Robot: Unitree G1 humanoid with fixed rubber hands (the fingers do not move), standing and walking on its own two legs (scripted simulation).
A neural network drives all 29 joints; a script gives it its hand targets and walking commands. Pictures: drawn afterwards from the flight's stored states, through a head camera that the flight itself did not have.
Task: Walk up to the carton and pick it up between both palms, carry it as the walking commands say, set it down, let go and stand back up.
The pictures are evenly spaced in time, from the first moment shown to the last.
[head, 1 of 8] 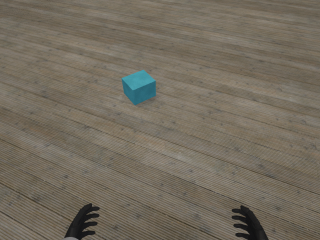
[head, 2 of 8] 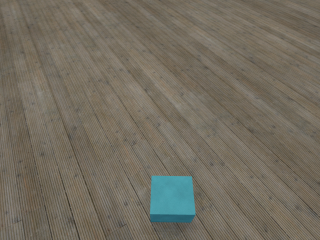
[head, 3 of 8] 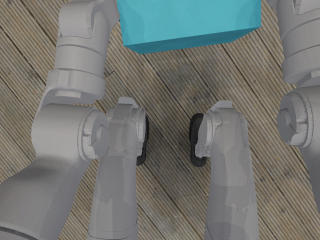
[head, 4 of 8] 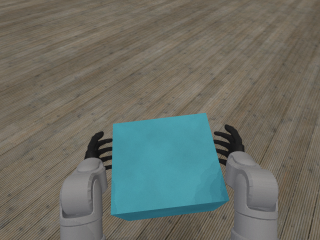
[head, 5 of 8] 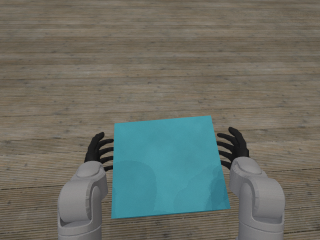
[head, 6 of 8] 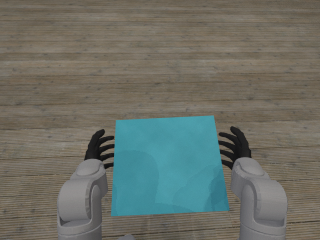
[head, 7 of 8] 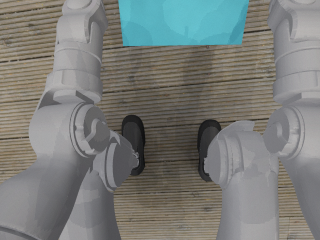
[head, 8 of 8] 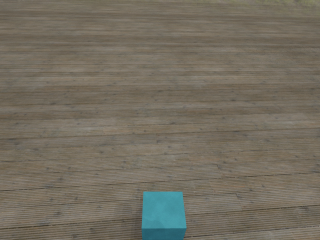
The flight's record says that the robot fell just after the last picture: no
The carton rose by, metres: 0.71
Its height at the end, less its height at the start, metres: +0.00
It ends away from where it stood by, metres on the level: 0.38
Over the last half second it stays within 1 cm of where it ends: yes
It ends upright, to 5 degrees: yes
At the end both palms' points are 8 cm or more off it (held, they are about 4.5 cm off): yes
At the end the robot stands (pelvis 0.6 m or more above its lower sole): yes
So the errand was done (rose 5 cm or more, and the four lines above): yes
